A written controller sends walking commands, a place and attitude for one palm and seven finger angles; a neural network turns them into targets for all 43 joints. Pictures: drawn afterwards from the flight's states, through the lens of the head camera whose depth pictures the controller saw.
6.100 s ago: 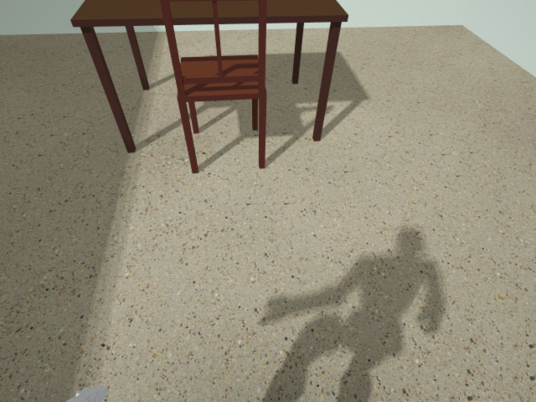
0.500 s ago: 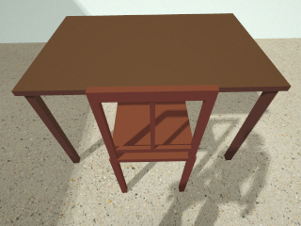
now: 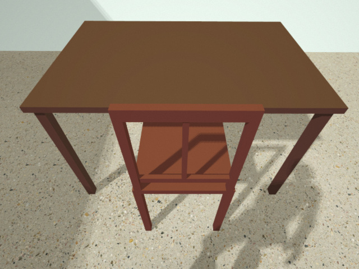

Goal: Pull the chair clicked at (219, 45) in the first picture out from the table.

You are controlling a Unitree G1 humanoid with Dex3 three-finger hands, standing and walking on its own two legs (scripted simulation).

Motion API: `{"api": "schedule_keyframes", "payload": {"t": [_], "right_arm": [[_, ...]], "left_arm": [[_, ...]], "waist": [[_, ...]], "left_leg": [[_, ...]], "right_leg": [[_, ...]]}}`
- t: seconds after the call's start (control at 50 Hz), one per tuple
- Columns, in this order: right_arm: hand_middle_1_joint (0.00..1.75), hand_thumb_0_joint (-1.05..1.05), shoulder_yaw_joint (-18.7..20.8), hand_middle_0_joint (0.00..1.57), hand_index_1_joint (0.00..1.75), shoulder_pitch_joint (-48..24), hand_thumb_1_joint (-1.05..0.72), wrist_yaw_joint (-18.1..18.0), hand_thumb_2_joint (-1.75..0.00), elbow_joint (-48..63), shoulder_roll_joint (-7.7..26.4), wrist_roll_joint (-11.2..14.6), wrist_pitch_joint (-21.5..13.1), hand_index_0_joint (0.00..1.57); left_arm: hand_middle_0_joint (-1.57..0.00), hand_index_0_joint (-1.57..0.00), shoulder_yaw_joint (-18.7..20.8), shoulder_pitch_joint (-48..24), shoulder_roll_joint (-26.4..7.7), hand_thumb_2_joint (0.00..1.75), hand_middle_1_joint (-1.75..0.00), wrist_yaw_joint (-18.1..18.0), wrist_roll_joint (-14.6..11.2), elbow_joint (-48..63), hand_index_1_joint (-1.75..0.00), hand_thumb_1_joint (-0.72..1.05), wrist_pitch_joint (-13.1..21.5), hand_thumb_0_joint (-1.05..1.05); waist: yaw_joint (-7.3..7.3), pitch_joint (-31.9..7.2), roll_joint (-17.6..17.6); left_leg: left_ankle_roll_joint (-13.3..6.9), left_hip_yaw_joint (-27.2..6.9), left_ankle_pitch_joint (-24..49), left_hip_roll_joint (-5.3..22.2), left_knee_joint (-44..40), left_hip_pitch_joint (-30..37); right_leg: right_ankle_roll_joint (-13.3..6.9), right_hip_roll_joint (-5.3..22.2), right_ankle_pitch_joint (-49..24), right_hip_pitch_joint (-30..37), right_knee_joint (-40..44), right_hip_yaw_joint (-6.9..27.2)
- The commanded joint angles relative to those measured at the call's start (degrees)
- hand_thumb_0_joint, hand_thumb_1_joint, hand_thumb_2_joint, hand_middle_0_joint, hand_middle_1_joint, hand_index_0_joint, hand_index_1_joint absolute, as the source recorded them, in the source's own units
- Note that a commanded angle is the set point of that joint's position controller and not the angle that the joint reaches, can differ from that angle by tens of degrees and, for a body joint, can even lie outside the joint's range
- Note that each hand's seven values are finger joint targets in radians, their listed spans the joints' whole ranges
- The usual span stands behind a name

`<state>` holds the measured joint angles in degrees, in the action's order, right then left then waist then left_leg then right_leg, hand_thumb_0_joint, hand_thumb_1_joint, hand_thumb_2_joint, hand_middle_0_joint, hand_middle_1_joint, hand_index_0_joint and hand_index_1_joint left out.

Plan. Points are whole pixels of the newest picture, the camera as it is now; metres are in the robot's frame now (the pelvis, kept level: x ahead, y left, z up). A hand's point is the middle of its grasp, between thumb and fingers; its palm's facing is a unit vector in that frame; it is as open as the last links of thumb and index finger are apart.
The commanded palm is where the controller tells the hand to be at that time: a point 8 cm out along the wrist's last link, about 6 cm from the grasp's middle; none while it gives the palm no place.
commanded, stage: look again from close up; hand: left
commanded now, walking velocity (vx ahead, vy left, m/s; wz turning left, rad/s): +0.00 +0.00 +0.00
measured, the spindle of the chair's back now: (184, 152) +0.47 +0.02 -0.07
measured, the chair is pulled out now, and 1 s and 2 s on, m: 0.00 0.00 0.00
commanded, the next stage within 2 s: raise the hand toward the chair's back in 0.90 s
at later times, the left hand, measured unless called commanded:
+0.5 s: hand out of the picture -0.02 +0.16 -0.17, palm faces +0.04 -0.98 -0.19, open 7.4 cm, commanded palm none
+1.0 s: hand out of the picture -0.01 +0.16 -0.18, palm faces +0.04 -0.98 -0.19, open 7.4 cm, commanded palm +0.10 +0.20 -0.07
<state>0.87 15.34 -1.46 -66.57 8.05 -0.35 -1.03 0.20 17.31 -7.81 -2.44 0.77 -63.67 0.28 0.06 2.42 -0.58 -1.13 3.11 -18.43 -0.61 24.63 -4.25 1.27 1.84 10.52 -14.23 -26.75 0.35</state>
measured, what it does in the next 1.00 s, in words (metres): stands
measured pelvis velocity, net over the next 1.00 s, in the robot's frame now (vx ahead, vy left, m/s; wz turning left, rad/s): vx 0.00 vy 0.00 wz -0.01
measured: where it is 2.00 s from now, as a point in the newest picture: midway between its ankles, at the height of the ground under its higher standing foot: outside the picture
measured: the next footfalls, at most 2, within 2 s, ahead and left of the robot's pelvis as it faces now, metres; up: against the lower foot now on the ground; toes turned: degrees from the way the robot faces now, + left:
none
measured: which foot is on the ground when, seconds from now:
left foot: down 0.00-1.00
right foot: down 0.00-1.00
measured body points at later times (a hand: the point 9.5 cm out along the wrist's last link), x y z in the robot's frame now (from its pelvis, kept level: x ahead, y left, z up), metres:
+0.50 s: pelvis +0.00 +0.00 +0.00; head +0.00 -0.01 +0.45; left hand -0.02 +0.21 -0.16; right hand -0.03 -0.20 -0.17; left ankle -0.05 +0.10 -0.74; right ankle +0.04 -0.13 -0.74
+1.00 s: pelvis +0.00 +0.00 +0.00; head +0.01 -0.01 +0.45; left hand -0.02 +0.21 -0.16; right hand -0.03 -0.20 -0.17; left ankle -0.05 +0.10 -0.74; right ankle +0.04 -0.13 -0.74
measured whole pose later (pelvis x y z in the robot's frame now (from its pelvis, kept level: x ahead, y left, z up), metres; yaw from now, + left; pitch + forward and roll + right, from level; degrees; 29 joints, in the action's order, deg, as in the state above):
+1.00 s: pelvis +0.00 +0.00 +0.00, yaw -1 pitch -2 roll +0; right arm 0.5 18.5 -2.0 -66.9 6.0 -0.1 -1.4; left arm 0.3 19.2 -6.2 -2.9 0.9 -63.6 0.7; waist -0.1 1.8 -0.6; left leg -1.0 3.8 -18.7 -0.3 24.7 -4.2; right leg 1.1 1.4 10.7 -14.6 -27.1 1.0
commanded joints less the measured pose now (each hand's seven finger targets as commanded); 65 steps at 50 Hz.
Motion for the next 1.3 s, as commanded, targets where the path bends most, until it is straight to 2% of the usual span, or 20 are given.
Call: {"api": "schedule_keyframes", "payload": {"t": [0.0,0.06,0.2,0.34,0.6,0.76,0.8,0.96,0.98,1.0,1.02,1.04,1.06,1.08,1.14,1.16,1.18,1.22,1.26,1.28], "right_arm": [[0.3,0.0,0.4,0.2,0.3,3.7,-0.9,-0.2,-0.9,0.8,4.8,0.1,-0.4,0.2],[0.3,0.0,0.4,0.2,0.3,4.6,-0.9,-0.2,-0.9,0.4,4.3,0.1,-0.3,0.2],[0.3,0.0,0.3,0.2,0.3,5.3,-0.9,-0.4,-0.9,0.4,3.7,0.1,-0.5,0.2],[0.3,0.0,0.3,0.2,0.3,6.6,-0.9,-0.4,-0.9,0.1,3.1,0.2,-0.6,0.2],[0.3,0.0,0.3,0.2,0.3,7.2,-0.9,-0.4,-0.9,0.1,2.4,0.1,-0.4,0.2],[0.3,0.0,0.2,0.2,0.3,8.1,-0.9,-0.5,-0.9,0.0,2.2,0.2,-0.6,0.2],[0.3,0.0,0.1,0.2,0.3,7.8,-0.9,-0.6,-0.9,0.0,2.3,0.2,-0.6,0.2],[0.3,0.0,0.0,0.2,0.3,8.3,-0.9,-0.7,-0.9,-0.1,2.1,0.2,-0.4,0.2],[0.3,0.0,1.1,0.2,0.3,1.1,-0.9,-0.1,-0.9,6.7,9.8,-0.8,-0.3,0.2],[0.3,0.0,1.5,0.2,0.3,0.7,-0.9,-3.8,-0.9,25.8,17.0,2.9,-8.8,0.2],[0.3,0.0,2.2,0.2,0.3,-0.3,-0.9,-5.6,-0.9,22.0,14.5,3.5,-14.5,0.2],[0.3,0.0,1.8,0.2,0.3,0.1,-0.9,-5.3,-0.9,18.8,14.2,3.3,-16.2,0.2],[0.3,0.0,1.7,0.2,0.3,0.2,-0.9,-4.6,-0.9,19.5,12.6,4.1,-16.6,0.2],[0.3,0.0,1.4,0.2,0.3,0.1,-0.9,-4.4,-0.9,20.7,13.2,4.4,-17.5,0.2],[0.3,0.0,2.3,0.2,0.3,-1.1,-0.9,-3.3,-0.9,26.3,14.3,1.3,-21.2,0.2],[0.3,0.0,2.7,0.2,0.3,-2.5,-0.9,-2.4,-0.9,28.7,14.0,0.6,-21.7,0.2],[0.3,0.0,3.1,0.2,0.3,-4.0,-0.9,-1.3,-0.9,31.1,13.1,0.7,-21.8,0.2],[0.3,0.0,4.1,0.2,0.3,-6.5,-0.9,1.4,-0.9,34.5,12.5,0.3,-21.2,0.2],[0.3,0.0,4.7,0.2,0.3,-7.9,-0.9,4.0,-0.9,36.7,12.1,0.4,-19.8,0.2],[0.3,0.0,5.2,0.2,0.3,-8.2,-0.9,5.2,-0.9,37.5,11.9,0.8,-19.0,0.2]], "left_arm": [[-0.2,-0.2,0.9,3.5,-5.5,0.9,-0.3,-0.2,-0.2,1.8,-0.3,0.9,1.0,0.0],[-0.2,-0.2,0.9,4.2,-5.3,0.9,-0.3,-0.3,-0.2,1.5,-0.3,0.9,1.2,0.0],[-0.2,-0.2,0.8,5.2,-4.3,0.9,-0.3,-0.3,-0.2,1.3,-0.3,0.9,1.0,0.0],[-0.2,-0.2,0.9,6.1,-4.0,0.9,-0.3,-0.5,-0.1,1.0,-0.3,0.9,1.2,0.0],[-0.2,-0.2,1.0,6.3,-3.6,0.9,-0.3,-0.5,-0.1,1.5,-0.3,0.9,1.0,0.0],[-0.2,-0.2,1.1,6.6,-3.8,0.9,-0.3,-0.6,-0.1,1.5,-0.3,0.9,1.3,0.0],[-0.2,-0.2,1.0,6.5,-3.5,0.9,-0.3,-0.6,-0.1,1.5,-0.3,0.9,1.1,0.0],[-0.2,-0.2,1.0,7.0,-3.6,0.9,-0.3,-0.7,-0.1,1.3,-0.3,0.9,1.1,0.0],[-0.2,-0.2,-0.2,-0.9,-13.7,0.9,-0.3,-0.3,-0.7,6.4,-0.3,0.9,1.7,0.0],[-0.2,-0.2,4.7,-35.2,-14.8,0.89,-0.3,-2.2,-13.1,82.0,-0.3,0.88,8.7,0.0],[-0.2,-0.2,3.7,-18.9,-12.6,0.88,-0.29,-4.5,-9.3,72.3,-0.29,0.85,3.7,0.0],[-0.19,-0.19,0.6,-12.5,-6.1,0.87,-0.29,-5.4,-8.8,61.8,-0.29,0.83,0.0,0.0],[-0.19,-0.19,-2.6,-3.2,-0.8,0.86,-0.29,-5.7,-8.9,57.8,-0.29,0.81,-3.5,0.0],[-0.19,-0.19,-3.6,-0.6,0.9,0.85,-0.28,-5.1,-9.7,59.8,-0.28,0.78,-4.3,0.0],[-0.18,-0.18,0.9,-2.8,-3.4,0.82,-0.27,-4.2,-7.6,64.4,-0.27,0.71,3.6,0.0],[-0.18,-0.18,1.0,0.1,-2.4,0.81,-0.27,-3.2,-7.4,63.6,-0.27,0.69,6.3,0.0],[-0.18,-0.18,3.0,8.6,-2.5,0.8,-0.26,-1.7,-8.2,59.0,-0.26,0.67,8.4,0.0],[-0.17,-0.17,6.2,17.5,-2.4,0.78,-0.26,2.8,-11.2,58.0,-0.26,0.62,15.7,0.0],[-0.17,-0.17,8.8,23.9,-1.2,0.76,-0.25,8.8,-14.4,57.1,-0.25,0.57,24.5,0.0],[-0.16,-0.16,13.2,25.6,-4.2,0.75,-0.25,11.4,-15.1,55.8,-0.25,0.55,28.7,0.0]], "waist": [[0.13,3.0,-0.3],[-0.07,2.9,1.0],[0.16,3.8,-0.9],[0.06,2.9,1.8],[0.2,4.7,0.1],[-0.02,2.2,1.2],[0.07,3.0,-0.3],[0.04,3.5,0.8],[-2.07,4.9,3.1],[-8.65,-13.9,-5.2],[-4.23,-10.5,-6.6],[-3.75,-4.5,-6.7],[-4.08,0.0,-3.0],[-5.45,2.8,0.6],[-6.19,-2.8,10.6],[-4.76,-6.3,11.4],[-1.95,-7.6,9.7],[2.05,-13.4,10.2],[3.91,-16.3,8.9],[5.31,-17.9,6.0]], "left_leg": [[-0.9,-5.5,6.5,5.5,-6.9,-6.0],[-0.8,-5.2,6.3,5.3,-6.5,-5.8],[-1.1,-5.6,6.4,5.6,-7.2,-6.7],[-1.1,-5.1,7.8,5.4,-6.2,-5.9],[-1.1,-5.1,5.0,5.5,-6.9,-7.0],[-1.1,-4.7,8.8,5.5,-5.7,-5.4],[-1.1,-4.7,9.3,5.8,-6.1,-5.4],[-1.0,-4.6,7.9,5.8,-6.0,-5.5],[-1.9,-5.9,18.4,2.4,-7.8,-8.7],[0.1,-2.0,15.8,1.1,-4.7,-5.4],[0.5,-1.2,17.2,1.9,-6.8,-5.2],[0.8,-0.6,13.6,1.4,-6.9,-9.6],[0.9,-2.4,9.8,1.7,-5.4,-14.5],[0.3,-3.3,5.9,1.1,-3.5,-16.2],[-0.7,-5.5,2.5,-0.4,5.1,-21.9],[-0.5,-5.6,2.3,-1.0,8.1,-24.8],[0.3,-4.9,2.4,-1.3,10.1,-27.5],[1.3,-4.1,3.5,-1.5,16.5,-33.1],[2.1,-2.8,4.8,-2.1,22.5,-39.3],[2.7,-2.5,4.7,-2.4,25.3,-42.1]], "right_leg": [[-2.5,3.4,-5.5,1.7,4.0,3.4],[-2.6,3.5,-5.7,1.7,4.1,3.6],[-2.6,3.3,-5.5,1.3,3.7,3.0],[-2.7,3.6,-7.2,1.6,3.3,3.4],[-2.8,3.0,-3.9,0.0,4.0,3.9],[-3.0,3.5,-8.0,1.6,3.2,4.0],[-3.0,3.2,-8.0,1.0,3.0,3.8],[-3.0,3.3,-7.0,0.8,3.4,4.1],[-4.4,-1.7,-6.1,-0.8,-4.8,1.1],[-1.2,-3.7,1.5,0.9,-1.3,-2.8],[-2.8,-3.1,5.0,2.0,-2.9,-3.0],[-2.9,-2.7,4.6,0.5,-2.0,-2.4],[-3.0,-2.5,3.5,-0.4,-0.7,-3.7],[-2.5,-2.9,3.7,-3.1,0.3,-5.0],[-1.2,-2.5,7.6,-9.4,-5.0,-6.6],[-1.2,-2.2,8.9,-11.2,-8.0,-6.8],[-1.7,-2.2,9.7,-11.6,-10.4,-6.7],[-2.1,-1.1,8.7,-12.7,-16.0,-5.3],[-2.8,-0.7,2.8,-13.7,-22.4,-3.9],[-3.1,-0.2,0.3,-13.7,-25.2,-2.1]]}}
